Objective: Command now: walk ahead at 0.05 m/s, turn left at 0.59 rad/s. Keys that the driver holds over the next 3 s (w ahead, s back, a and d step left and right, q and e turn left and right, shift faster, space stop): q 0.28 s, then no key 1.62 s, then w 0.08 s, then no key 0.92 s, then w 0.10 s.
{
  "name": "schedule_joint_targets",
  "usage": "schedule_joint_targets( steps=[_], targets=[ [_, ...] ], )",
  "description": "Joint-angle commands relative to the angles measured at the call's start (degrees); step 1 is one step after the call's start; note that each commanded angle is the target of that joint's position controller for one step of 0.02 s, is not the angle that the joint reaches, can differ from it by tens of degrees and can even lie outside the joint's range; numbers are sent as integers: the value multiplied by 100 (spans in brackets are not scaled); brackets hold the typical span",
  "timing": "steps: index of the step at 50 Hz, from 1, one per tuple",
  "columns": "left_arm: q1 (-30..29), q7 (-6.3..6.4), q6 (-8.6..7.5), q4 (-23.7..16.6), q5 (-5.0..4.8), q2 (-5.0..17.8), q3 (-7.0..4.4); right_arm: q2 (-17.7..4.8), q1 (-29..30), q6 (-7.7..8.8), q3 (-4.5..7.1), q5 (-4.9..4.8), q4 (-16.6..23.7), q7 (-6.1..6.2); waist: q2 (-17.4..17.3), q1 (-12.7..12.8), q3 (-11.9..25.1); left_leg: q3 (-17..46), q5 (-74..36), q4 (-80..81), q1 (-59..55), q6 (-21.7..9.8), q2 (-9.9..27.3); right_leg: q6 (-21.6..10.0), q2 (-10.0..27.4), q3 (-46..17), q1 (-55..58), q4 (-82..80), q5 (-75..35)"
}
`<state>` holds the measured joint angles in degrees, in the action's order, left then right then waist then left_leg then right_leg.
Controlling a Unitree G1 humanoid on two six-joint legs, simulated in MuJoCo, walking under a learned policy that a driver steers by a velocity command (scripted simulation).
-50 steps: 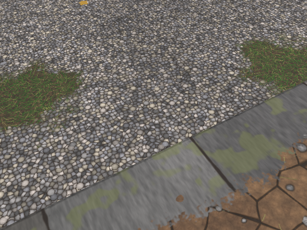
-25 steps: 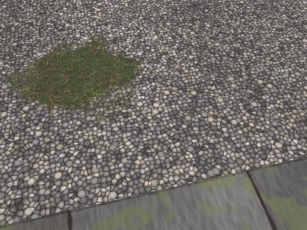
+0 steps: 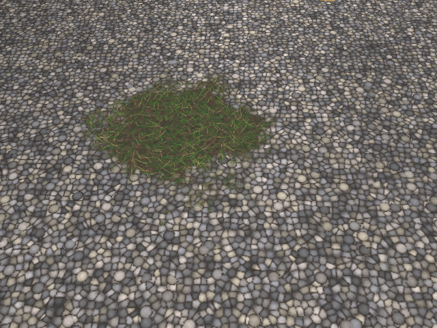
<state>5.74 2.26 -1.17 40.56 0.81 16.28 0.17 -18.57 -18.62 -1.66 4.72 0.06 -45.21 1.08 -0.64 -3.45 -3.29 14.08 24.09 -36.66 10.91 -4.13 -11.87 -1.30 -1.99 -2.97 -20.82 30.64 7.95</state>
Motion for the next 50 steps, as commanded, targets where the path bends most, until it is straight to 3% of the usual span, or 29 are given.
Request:
schedule_joint_targets(
  steps=[1, 2, 3, 4, 5, 6, 8, 12, 17, 20, 21, 22, 23, 24, 25, 26, 27, 29, 32, 35, 38, 39, 41, 42, 43, 44, 50],
  targets=[
    [1046, 54, 78, -191, -114, 1116, -318, -711, -607, 1, 144, 177, 357, 63, 983, 258, 1331, -703, 1767, -2742, 1552, 354, 209, -1502, 2811, -2777, 2302, -740, -4352],
    [908, 51, 114, -243, -93, 854, -257, -720, -469, -54, 171, 187, 293, 47, 723, 200, 1112, -728, 1349, -3199, 1659, 412, 397, -1499, 2601, -2327, 2058, -773, -3884],
    [579, 45, 146, -319, -72, 619, -203, -720, -202, -118, 175, 169, 268, -3, 432, 184, 739, -774, 869, -3274, 1663, 501, 591, -1268, 2128, -1642, 1618, -995, -3020],
    [328, 60, 169, -383, -24, 588, -187, -682, -23, -179, 176, 128, 321, -79, 640, 131, 578, -819, 518, -3228, 1652, 579, 687, -1026, 1760, -1174, 1409, -1142, -2315],
    [257, 68, 170, -394, 38, 641, -206, -628, -12, -220, 153, 83, 336, -154, 901, 140, 511, -926, 313, -3294, 1614, 669, 679, -968, 1541, -821, 1267, -1177, -2362],
    [295, 57, 160, -375, 66, 681, -229, -594, 20, -241, 135, 41, 347, -199, 953, 159, 531, -994, 167, -3304, 1568, 711, 659, -957, 1443, -581, 1224, -1181, -2435],
    [445, 34, 129, -333, 73, 710, -268, -534, 164, -260, 106, 8, 422, -240, 917, 226, 618, -1070, 73, -3123, 1594, 741, 673, -1027, 1491, -393, 1327, -1211, -2337],
    [659, 1, 127, -247, 81, 793, -345, -431, 523, -315, 36, 63, 577, -294, 945, 364, 568, -1209, 51, -2364, 1630, 699, 917, -1148, 1728, -301, 1409, -1355, -1377],
    [689, -119, 165, -165, 119, 971, -440, -260, 774, -293, -96, 26, 725, -338, 1118, 455, 576, -1532, 260, -887, 674, 459, 998, -1081, 1774, -58, 954, -1245, -789],
    [649, -170, 248, -89, 37, 1038, -464, -188, 416, -199, -146, 48, 594, -284, 990, 236, 621, -1717, -435, 631, -120, 248, 902, -872, 1714, 82, 741, -725, -1087],
    [796, -187, 271, -15, 8, 994, -462, -251, 316, -136, -152, 100, 536, -247, 744, 183, 569, -1545, -1005, 1478, -561, 177, 925, -567, 1610, 219, 425, -449, -813],
    [1096, -236, 285, -3, 36, 665, -396, -574, 369, -68, -113, 182, 579, -197, -397, 300, 541, -141, -788, 2376, -888, 30, 1894, -123, 1146, 685, -146, 505, 316],
    [1033, -194, 323, -285, 40, 229, -267, -1284, 674, -43, 14, 142, 801, -187, -1592, 412, 254, 1510, -2072, 2528, -424, -608, 3354, 230, 201, 1020, -1057, 1138, 2541],
    [621, -115, 437, -230, 34, 582, -339, -1027, 370, -5, 3, 186, 649, -129, -1050, 11, 286, 1095, -2278, 2330, 272, -1027, 3313, 212, 467, 275, -429, 1905, 2494],
    [696, -149, 486, -159, -70, 587, -370, -638, 748, 15, -133, 168, 605, -111, -880, 337, 108, 573, -2255, 2313, 374, -971, 2884, 171, 435, 168, -352, 2104, 2123],
    [851, -176, 478, -6, -75, 593, -386, -415, 1085, 17, -206, 151, 613, -94, -825, 498, -13, 147, -2175, 2335, 391, -751, 2503, 147, 428, 170, -326, 2086, 1753],
    [975, -189, 459, 110, -10, 646, -420, -369, 1209, 44, -227, 134, 625, -52, -938, 544, 63, -90, -2498, 2257, 109, -620, 2254, 138, 373, 262, -379, 2139, 1508],
    [1159, -210, 445, 295, 58, 597, -419, -211, 1021, 99, -298, 75, 538, -15, -712, 499, 374, -326, -3614, 2024, -323, -658, 2186, 206, 308, 277, -247, 2201, 1457],
    [989, -200, 465, 336, 0, 350, -338, -205, 806, 144, -320, 72, 346, -1, -601, 373, 424, -302, -3500, 1940, -597, -694, 2234, 274, 324, 245, -77, 1538, 1527],
    [904, -133, 477, 418, -24, 309, -305, -258, 737, 133, -313, 114, 178, 18, -716, 266, 354, -126, -3045, 1879, -496, -728, 2235, 235, 225, 293, 290, 756, 1676],
    [1123, -48, 423, 617, -66, 241, -272, -263, 823, 127, -313, 94, 27, 45, -579, 393, 388, 11, -2858, 1717, -335, -647, 2180, 140, 152, 339, 863, -357, 1162],
    [1288, -28, 374, 728, -43, 183, -241, -243, 898, 128, -319, 58, -12, 57, -448, 519, 423, -17, -2719, 1647, -117, -490, 2112, 97, 224, 297, 1353, -1060, 364],
    [1335, 4, 230, 787, 90, 490, -244, -6, 719, 197, -390, 47, -85, 31, 63, 400, 602, -187, -2008, 1491, 454, -80, 1792, -42, 1045, -563, 2179, -1329, -631],
    [907, -50, 202, 856, -11, 631, -270, 44, 620, 165, -367, 20, -194, 4, 762, 99, 188, -600, -1582, 1816, 99, -15, 1325, -209, 1086, -601, 1270, -1145, -733],
    [772, -110, 155, 835, -16, 358, -209, -98, 675, 152, -351, 77, -359, 20, 592, 233, 191, -597, -1692, 1804, -286, 27, 1361, -178, 1001, -523, 1070, -1217, -443],
    [875, -129, 124, 908, -17, 303, -191, -184, 694, 148, -309, 70, -470, 28, 482, 332, 130, -565, -1796, 1753, -347, -1, 1410, -98, 868, -388, 1011, -1260, -202],
    [1021, -58, 115, 1316, -15, 234, -160, -22, 593, 170, -326, 45, -962, 35, 212, 361, 47, -531, -1747, 1880, -171, 36, 1477, -118, 767, -326, 1149, -1325, 180]
  ],
)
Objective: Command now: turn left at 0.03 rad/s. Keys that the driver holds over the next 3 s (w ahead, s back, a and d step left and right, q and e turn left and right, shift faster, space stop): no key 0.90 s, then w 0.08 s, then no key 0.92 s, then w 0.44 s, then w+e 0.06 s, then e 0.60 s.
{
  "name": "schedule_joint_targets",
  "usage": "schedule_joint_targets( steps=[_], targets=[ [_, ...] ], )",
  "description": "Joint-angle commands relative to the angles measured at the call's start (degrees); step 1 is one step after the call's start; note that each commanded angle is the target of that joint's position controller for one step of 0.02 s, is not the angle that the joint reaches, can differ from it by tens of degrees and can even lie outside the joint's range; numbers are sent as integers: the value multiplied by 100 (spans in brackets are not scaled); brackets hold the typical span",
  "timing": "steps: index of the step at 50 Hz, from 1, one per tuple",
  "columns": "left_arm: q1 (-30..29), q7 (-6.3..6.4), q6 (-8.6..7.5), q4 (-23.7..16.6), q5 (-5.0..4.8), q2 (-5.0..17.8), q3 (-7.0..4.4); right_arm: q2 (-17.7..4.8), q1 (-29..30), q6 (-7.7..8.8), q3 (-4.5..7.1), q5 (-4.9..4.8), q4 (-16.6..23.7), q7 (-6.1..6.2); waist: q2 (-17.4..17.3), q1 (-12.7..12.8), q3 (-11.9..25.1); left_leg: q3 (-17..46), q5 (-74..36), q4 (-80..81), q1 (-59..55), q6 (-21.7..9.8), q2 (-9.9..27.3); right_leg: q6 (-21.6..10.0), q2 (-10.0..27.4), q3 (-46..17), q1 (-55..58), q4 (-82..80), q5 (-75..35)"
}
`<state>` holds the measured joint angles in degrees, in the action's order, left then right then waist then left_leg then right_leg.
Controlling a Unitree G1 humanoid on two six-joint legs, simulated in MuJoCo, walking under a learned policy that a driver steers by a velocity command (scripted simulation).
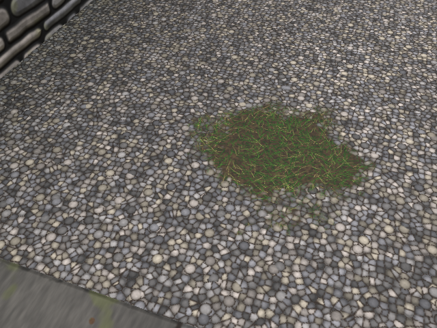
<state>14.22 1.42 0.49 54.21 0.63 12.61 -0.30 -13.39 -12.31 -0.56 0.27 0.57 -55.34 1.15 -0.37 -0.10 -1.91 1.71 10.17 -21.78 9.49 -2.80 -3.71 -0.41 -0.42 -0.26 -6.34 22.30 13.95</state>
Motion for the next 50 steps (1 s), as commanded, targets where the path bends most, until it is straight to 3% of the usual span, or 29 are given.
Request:
schedule_joint_targets(
  steps=[1, 19, 45, 46, 48, 49, 50],
  targets=[
    [169, 30, -51, 1, 6, 595, -109, -532, -52, 55, 116, -6, -27, 34, 149, 27, -115, 708, -297, 418, -10, -83, 658, -218, 606, -601, -318, -502, -351],
    [446, 70, -83, 752, 4, 275, 23, -289, -440, 53, 13, -10, -887, 95, 82, -15, -192, 660, -194, 420, 30, -37, 712, -259, 522, -594, -513, -515, -227],
    [842, 126, -107, 1116, 6, -50, 53, 81, -734, 77, -26, -11, -1179, 147, 54, 4, -256, 576, -390, 289, 72, -15, 734, -273, 483, -583, -522, -410, -439],
    [901, 124, -105, 1136, 14, -73, 57, 110, -781, 74, -34, -6, -1193, 145, 58, 10, -137, 559, 26, 323, 31, -22, 686, -284, 441, -577, -486, -471, 1],
    [943, 113, -66, 1109, 32, 110, -32, -2, -772, 43, 25, 9, -1132, 135, 145, 32, -268, 440, 1309, 82, 296, -127, 457, -411, 309, -617, -647, -435, 1431],
    [948, 99, -38, 1059, 41, 188, -74, -34, -758, 25, 55, 36, -1072, 115, 246, 55, -425, 382, 2079, -113, 590, -210, 345, -542, 327, -767, -801, -456, 2265],
    [949, 100, -28, 1031, 39, 116, -70, 84, -652, 29, 32, 51, -1000, 105, 287, 82, -769, 355, 1892, -220, 891, -213, 315, -608, 453, -943, -969, -592, 2305]
  ],
)
Over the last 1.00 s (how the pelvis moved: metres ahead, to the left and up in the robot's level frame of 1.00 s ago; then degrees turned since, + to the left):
-0.03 0.01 0.02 15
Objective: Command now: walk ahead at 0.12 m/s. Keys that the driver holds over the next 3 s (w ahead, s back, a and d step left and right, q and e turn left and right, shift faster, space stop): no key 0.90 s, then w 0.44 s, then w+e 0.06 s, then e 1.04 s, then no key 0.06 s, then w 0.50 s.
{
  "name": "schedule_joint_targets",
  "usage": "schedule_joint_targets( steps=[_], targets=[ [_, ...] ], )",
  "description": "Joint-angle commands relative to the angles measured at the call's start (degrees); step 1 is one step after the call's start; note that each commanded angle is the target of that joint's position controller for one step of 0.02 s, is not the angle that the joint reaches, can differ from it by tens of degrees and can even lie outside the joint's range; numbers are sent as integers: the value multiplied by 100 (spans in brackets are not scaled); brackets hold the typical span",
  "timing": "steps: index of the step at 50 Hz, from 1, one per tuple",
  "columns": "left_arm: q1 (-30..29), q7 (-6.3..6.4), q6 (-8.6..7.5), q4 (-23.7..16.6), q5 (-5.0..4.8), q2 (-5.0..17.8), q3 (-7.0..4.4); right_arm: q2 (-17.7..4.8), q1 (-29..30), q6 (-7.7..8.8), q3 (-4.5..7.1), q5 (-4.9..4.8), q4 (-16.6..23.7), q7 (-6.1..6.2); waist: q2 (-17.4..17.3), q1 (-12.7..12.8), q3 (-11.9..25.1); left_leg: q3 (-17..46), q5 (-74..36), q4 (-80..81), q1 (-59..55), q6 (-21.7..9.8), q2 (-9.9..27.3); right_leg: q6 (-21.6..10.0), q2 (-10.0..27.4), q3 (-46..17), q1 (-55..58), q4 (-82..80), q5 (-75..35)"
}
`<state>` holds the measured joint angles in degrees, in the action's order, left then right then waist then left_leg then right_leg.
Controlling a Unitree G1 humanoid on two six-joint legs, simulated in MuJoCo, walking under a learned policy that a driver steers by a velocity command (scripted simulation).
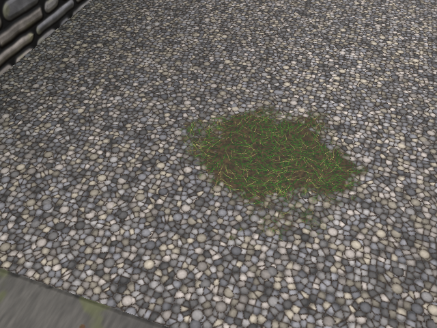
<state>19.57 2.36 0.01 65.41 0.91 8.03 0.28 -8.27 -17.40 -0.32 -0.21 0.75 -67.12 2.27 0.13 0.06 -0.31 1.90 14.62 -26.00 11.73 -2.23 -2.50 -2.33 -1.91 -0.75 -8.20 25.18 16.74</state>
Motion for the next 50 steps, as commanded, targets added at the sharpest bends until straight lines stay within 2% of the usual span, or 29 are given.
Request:
schedule_joint_targets(
  steps=[1, 2, 3, 4, 5, 7, 10, 23, 45, 46, 48, 50],
  targets=[
    [406, 20, 5, -89, 9, 485, -111, -222, -108, 39, 28, 34, 214, -10, 308, 58, -1047, 275, 831, 95, 695, -228, 168, -434, 745, -1052, -814, -1006, 1685],
    [351, 34, -25, -99, 21, 402, -83, -93, -169, 79, -16, 38, 207, -10, 312, 0, -1011, 308, 206, 143, 495, -184, 226, -406, 840, -1118, -882, -1075, 1205],
    [273, 36, -65, -113, 38, 368, -58, -117, -319, 121, -25, 46, 180, -7, 327, -77, -935, 420, -221, 308, 165, -166, 352, -347, 833, -1038, -986, -974, 594],
    [275, 29, -109, -118, 32, 309, -45, -269, -380, 160, 2, 32, 134, 7, 22, -63, -853, 539, -698, 394, -2, -172, 468, -249, 640, -719, -804, -722, -300],
    [345, 31, -141, -89, 15, 345, -56, -359, -435, 192, 24, 15, 108, 23, -135, -26, -670, 605, -1224, 419, -124, -182, 558, -179, 532, -508, -491, -482, -968],
    [485, 56, -153, -43, -43, 402, -67, -417, -469, 220, 37, -19, 108, 56, -140, 21, -342, 605, -1984, 368, -376, -195, 640, -101, 539, -428, -110, -379, -1473],
    [506, 67, -118, -11, -56, 391, -68, -376, -469, 202, 34, -37, 119, 91, -95, 32, -220, 551, -2316, 352, -536, -191, 663, -66, 582, -404, 76, -356, -1700],
    [349, 103, -40, 63, -41, 363, -63, -352, -375, 129, 83, -37, 120, 113, 3, 24, -320, 507, -2322, 443, -593, -162, 668, -1, 659, -388, 185, -429, -1816],
    [401, 80, -34, 136, -25, 304, -28, -318, -419, 74, 72, -34, 70, 76, 12, 1, -508, 521, -1356, 657, -383, -127, 636, -25, 661, -445, -16, -622, -1149],
    [446, 76, -34, 151, -15, 270, -17, -284, -454, 70, 60, -27, 57, 71, 11, 1, -405, 509, -861, 715, -409, -138, 587, -42, 617, -437, 8, -685, -717],
    [492, 60, -16, 132, 12, 386, -78, -413, -435, 38, 118, -17, 100, 55, 6, 6, -539, 472, 554, 607, -176, -249, 396, -164, 430, -387, -169, -573, 571],
    [524, 19, 6, 24, 23, 458, -129, -475, -447, 9, 174, 7, 198, 9, 80, 28, -888, 543, 2151, 383, 389, -434, 292, -389, 410, -610, -569, -483, 2110]
  ],
)
Over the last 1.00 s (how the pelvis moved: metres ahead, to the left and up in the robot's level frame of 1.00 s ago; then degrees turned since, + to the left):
0.01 -0.01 0.00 -1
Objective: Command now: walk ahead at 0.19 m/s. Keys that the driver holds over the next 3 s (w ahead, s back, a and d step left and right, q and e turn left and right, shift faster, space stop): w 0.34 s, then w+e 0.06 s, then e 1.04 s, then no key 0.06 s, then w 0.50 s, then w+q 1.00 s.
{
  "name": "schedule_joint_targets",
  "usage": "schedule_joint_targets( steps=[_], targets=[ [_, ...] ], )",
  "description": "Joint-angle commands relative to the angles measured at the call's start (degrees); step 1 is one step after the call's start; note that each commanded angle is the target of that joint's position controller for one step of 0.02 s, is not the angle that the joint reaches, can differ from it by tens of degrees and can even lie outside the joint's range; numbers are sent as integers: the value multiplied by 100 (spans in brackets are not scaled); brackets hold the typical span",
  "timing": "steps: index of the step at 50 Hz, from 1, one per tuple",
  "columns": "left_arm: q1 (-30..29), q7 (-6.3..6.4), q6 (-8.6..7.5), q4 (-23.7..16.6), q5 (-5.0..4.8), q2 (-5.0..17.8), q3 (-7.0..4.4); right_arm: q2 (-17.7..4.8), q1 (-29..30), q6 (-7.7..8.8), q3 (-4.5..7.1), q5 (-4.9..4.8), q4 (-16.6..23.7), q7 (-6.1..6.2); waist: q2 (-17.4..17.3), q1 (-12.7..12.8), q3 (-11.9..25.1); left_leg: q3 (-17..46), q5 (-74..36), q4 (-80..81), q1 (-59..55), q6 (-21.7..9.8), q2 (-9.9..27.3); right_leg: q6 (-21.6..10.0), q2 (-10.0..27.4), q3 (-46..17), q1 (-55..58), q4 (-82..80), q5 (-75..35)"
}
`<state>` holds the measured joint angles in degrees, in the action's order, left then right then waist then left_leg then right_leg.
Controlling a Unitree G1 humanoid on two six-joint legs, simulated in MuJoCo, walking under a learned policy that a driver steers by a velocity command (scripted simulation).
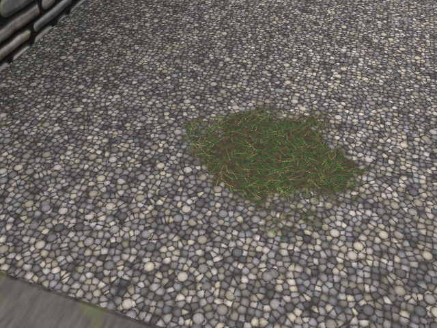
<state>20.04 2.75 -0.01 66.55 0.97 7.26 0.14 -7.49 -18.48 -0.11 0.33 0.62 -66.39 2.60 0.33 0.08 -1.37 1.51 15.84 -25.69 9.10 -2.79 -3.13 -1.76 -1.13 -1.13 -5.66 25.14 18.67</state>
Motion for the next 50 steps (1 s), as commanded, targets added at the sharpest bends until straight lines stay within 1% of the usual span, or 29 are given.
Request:
schedule_joint_targets(
  steps=[1, 3, 4, 5, 6, 9, 11, 12, 13, 14, 15, 16, 17, 20, 23, 27, 30, 31, 32, 33, 34, 35, 36, 37, 39, 41, 42, 46, 50],
  targets=[
    [567, -36, -4, -131, 12, 529, -122, -508, -300, 3, 117, 27, 202, -49, 109, 70, -1015, 657, 2381, 206, 988, -434, 353, -564, 428, -803, -949, -515, 2366],
    [929, -45, -73, -120, -3, 596, -161, -316, -23, 111, 80, 46, 426, -101, 409, 258, -1179, 484, 2046, -396, 1648, -400, 228, -843, 818, -1543, -594, -854, 2644],
    [1206, -43, -105, -49, 1, 762, -228, -194, 198, 184, 56, 82, 572, -144, 763, 375, -1108, 73, 1417, -995, 1991, -306, 56, -1062, 1223, -2173, -167, -1284, 2737],
    [1290, -47, -125, -23, 8, 947, -308, -218, 419, 254, 57, 145, 729, -185, 934, 414, -1161, -304, 915, -1396, 2251, -239, 96, -1275, 1655, -2666, 22, -1592, 2651],
    [1266, -66, -151, -63, 21, 966, -341, -371, 622, 318, 98, 155, 861, -215, 763, 437, -1200, -328, 852, -1640, 2352, -213, 247, -1371, 1822, -2812, -45, -1726, 2419],
    [927, -101, -254, -187, 23, 942, -369, -398, 391, 472, 151, 67, 1002, -313, 669, 101, -1187, -352, 933, -1257, 1823, -229, 409, -1219, 1690, -2250, -335, -1464, 1321],
    [384, -111, -291, -374, -47, 899, -367, -308, -648, 523, 205, -36, 672, -331, 490, -474, -940, -603, 269, -178, -249, -241, 41, -851, 1105, -1331, -1424, -842, 430],
    [156, -140, -361, -493, -35, 792, -330, -525, -1434, 537, 317, -22, 418, -291, 21, -831, -652, -90, 197, 187, -1555, -298, 210, -641, 714, -782, -2172, 97, -216],
    [-35, -205, -441, -768, -76, 407, -222, -1179, -2235, 550, 496, 47, 302, -222, -1515, -1103, -293, 2247, 1475, 1320, -2330, -691, 1656, -290, -117, 273, -3098, 2166, 179],
    [-38, -239, -449, -873, 67, 685, -302, -1243, -2536, 455, 513, 35, 136, -233, -1530, -938, -320, 3548, 1204, 1627, -2130, -1025, 2397, -305, -177, 252, -3597, 3467, 1154],
    [-98, -271, -427, -862, 149, 663, -315, -971, -1822, 414, 423, 76, 335, -228, -608, -513, -709, 3055, 1082, 1519, -1587, -1010, 2343, -384, 226, 11, -3725, 4078, 810],
    [-128, -314, -456, -861, 111, 462, -267, -870, -1278, 437, 381, 68, 535, -245, -225, -328, -832, 2529, 635, 1594, -1146, -967, 2153, -383, 396, -69, -3609, 4131, 283],
    [-179, -356, -472, -868, 69, 406, -268, -810, -960, 470, 340, 71, 642, -243, -94, -171, -832, 2050, 342, 1733, -908, -887, 1924, -358, 513, -48, -3456, 4006, -80],
    [-122, -434, -324, -869, 78, 493, -339, -612, -1087, 595, 218, 49, 531, -181, -344, 4, -619, 846, -1610, 1715, -1086, -611, 1544, -267, 432, 160, -3407, 3876, -497],
    [-536, -398, -247, -1056, 28, 395, -328, -551, -1245, 632, 115, 56, 430, -124, -410, 68, -655, -191, -4488, 1390, -933, -326, 1344, -225, 106, 411, -3328, 3428, -756],
    [-1371, -384, -251, -1433, 3, 252, -184, -598, -1038, 611, 30, 3, 490, 24, -667, 8, -615, -898, -5502, 861, -282, -88, 1022, -228, -284, 1133, -2124, 1458, -1516],
    [-323, -337, -264, -1210, 37, 677, -292, -978, -841, 633, 134, -59, 566, 153, -938, 455, 131, -843, -6616, -557, -366, -18, 1311, -542, -518, 1078, -845, 1180, -1510],
    [258, -326, -301, -1052, 82, 848, -367, -1044, -647, 618, 170, -80, 635, 162, -890, 733, 384, -798, -6224, -1391, -359, -5, 1390, -698, -441, 870, -398, 858, -1701],
    [704, -312, -358, -934, 148, 976, -439, -1104, -378, 599, 215, -133, 733, 139, -646, 1062, 514, -953, -5021, -2686, -130, 64, 1147, -878, -277, 644, 75, 79, -2331],
    [624, -280, -384, -1005, 126, 1318, -519, -805, -456, 579, 188, -87, 933, 69, 433, 827, 811, -1151, -176, -4711, 959, 143, 384, -1284, 881, -609, 953, 239, -4939],
    [378, -319, -362, -1192, 115, 1642, -557, -436, -1347, 507, 156, -72, 1042, 76, 709, 91, 1418, -393, 1995, -6145, 1776, 159, -38, -1994, 2184, -2498, 1565, 554, -8061],
    [-117, -296, -255, -1395, -113, 1741, -669, -401, -1685, 378, 123, -26, 959, 51, 364, 140, 1810, -10, 1447, -6502, 2218, 202, 189, -2666, 2532, -2558, 1409, -54, -5521],
    [-484, -272, -155, -1566, -180, 1375, -588, -760, -1008, 348, 187, 119, 1147, 21, -48, 214, 975, -71, 1097, -6188, 2405, 211, 330, -2489, 2218, -2584, 409, -661, -3620],
    [-677, -245, -100, -1580, -150, 1130, -506, -926, -481, 328, 273, 158, 1322, -7, -262, 83, 227, -26, 912, -5660, 2451, 209, 494, -2139, 1844, -2240, -367, -1023, -2792],
    [-567, -196, -99, -1555, -65, 1019, -474, -879, -375, 148, 305, 187, 1393, -20, -296, -79, 17, 39, 693, -4785, 1951, 266, 650, -1709, 1367, -1575, -1091, -1124, -2972],
    [-510, -217, -156, -1574, 12, 1155, -507, -647, -420, 7, 272, 133, 1421, -9, -144, -144, 204, -8, 483, -4383, 1756, 318, 552, -1461, 1061, -1293, -1153, -973, -3505],
    [-508, -228, -166, -1617, 16, 1247, -533, -646, -376, -24, 281, 113, 1465, -8, -60, -151, 322, 2, 379, -4213, 1806, 353, 536, -1359, 989, -1250, -1068, -932, -3528],
    [-397, -204, -63, -1764, -38, 1382, -594, -868, 265, -143, 373, 126, 1775, -19, 383, 44, 475, 103, 4, -3623, 2333, 532, 563, -889, 815, -1505, -686, -1013, -2159],
    [-259, -165, 48, -1878, -36, 1482, -646, -990, 811, -210, 418, 103, 2041, -22, 519, 226, 356, 248, 7, -3174, 2680, 658, 527, -806, 814, -2072, -454, -1188, -611]
  ],
)
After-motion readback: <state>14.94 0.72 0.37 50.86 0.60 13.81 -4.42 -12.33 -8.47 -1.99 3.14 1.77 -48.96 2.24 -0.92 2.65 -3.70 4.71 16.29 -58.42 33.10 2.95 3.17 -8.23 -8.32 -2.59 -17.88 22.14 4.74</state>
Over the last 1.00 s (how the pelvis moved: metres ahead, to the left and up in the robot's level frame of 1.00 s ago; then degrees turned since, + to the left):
0.02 0.01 0.00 0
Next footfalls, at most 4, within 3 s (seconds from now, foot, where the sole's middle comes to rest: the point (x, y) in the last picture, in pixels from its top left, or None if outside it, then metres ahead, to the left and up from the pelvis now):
0.66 right None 0.39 -0.01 -0.78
1.34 left None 0.42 0.16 -0.78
1.88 right None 0.35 -0.05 -0.78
2.36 left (265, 270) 0.72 -0.12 -0.78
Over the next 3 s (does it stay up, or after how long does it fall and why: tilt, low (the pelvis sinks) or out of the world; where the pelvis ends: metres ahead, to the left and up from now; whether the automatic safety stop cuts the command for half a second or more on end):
stays up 0.86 -0.26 -0.02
